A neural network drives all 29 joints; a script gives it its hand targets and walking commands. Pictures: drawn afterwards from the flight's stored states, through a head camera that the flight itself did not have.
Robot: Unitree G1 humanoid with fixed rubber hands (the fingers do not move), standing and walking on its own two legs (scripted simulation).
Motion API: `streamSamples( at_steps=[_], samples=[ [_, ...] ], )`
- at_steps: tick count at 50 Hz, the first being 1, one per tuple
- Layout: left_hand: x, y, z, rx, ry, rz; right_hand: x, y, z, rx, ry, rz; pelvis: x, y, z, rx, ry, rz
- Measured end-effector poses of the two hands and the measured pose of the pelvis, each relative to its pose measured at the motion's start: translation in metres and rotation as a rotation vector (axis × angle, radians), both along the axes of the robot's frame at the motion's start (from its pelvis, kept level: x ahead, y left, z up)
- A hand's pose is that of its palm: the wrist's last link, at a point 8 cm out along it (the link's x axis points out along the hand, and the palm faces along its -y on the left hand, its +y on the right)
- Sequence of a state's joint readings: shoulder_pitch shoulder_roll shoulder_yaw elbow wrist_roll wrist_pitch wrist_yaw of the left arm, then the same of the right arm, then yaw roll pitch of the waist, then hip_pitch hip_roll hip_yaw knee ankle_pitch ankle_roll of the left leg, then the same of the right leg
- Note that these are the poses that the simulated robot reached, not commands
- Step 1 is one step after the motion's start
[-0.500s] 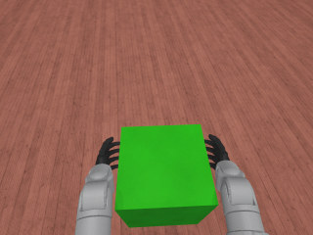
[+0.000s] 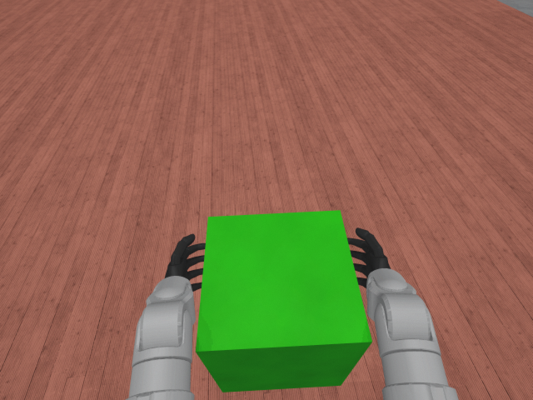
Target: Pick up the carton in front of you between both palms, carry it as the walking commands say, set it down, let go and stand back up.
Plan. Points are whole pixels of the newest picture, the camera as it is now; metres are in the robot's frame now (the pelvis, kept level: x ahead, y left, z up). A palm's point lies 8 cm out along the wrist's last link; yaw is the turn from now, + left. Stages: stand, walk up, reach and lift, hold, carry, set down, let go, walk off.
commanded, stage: carry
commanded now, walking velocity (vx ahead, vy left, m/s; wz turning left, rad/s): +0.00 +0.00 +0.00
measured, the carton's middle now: (278, 306) +0.29 +0.00 -0.04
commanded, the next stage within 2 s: hold in 1.38 s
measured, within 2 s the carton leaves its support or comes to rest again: neither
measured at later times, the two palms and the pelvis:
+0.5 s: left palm (172, 303) +0.26 +0.16 +0.05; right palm (381, 297) +0.26 -0.14 +0.04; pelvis -0.03 +0.01 +0.00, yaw +0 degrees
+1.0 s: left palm (164, 320) +0.24 +0.16 +0.05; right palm (382, 314) +0.23 -0.14 +0.05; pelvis -0.06 +0.01 +0.00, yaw +0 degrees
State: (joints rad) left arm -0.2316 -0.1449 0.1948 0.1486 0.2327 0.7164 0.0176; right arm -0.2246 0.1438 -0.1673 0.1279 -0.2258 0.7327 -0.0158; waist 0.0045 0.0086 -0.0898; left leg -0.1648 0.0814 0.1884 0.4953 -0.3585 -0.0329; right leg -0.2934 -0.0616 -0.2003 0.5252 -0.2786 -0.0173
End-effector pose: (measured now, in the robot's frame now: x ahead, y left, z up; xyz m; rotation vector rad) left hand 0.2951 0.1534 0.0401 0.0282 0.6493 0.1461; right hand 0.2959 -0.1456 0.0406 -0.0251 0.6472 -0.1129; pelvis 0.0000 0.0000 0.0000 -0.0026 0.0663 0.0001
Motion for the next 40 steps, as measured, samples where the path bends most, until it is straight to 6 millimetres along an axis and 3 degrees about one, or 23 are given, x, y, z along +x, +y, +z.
streamSamples(
  at_steps=[40],
  samples=[
    [-0.053, 0.006, 0.006, -0.003, 0.001, -0.004, -0.055, 0.006, 0.005, 0.002, 0.001, -0.006, -0.053, 0.009, 0.0, 0.004, -0.042, -0.002]
  ],
)
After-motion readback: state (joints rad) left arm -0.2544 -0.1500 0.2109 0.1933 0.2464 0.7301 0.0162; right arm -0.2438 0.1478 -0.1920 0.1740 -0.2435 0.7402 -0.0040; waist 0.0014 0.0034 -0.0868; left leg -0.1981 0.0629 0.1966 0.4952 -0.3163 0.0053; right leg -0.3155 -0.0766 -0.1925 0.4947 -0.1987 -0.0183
